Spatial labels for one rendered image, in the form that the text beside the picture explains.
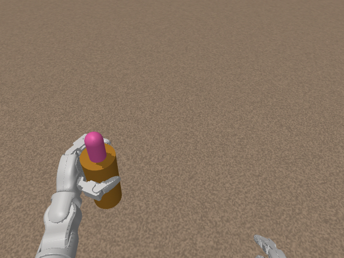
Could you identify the left robot arm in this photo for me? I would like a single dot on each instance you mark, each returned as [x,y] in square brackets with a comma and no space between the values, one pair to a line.
[62,219]

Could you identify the bottle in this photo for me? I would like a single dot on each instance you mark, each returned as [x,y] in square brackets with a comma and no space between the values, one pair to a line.
[99,163]

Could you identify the left robot hand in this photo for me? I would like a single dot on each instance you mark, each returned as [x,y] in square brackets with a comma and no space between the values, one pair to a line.
[71,177]

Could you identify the right robot hand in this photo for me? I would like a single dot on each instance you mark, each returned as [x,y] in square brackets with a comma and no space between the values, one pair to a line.
[269,247]

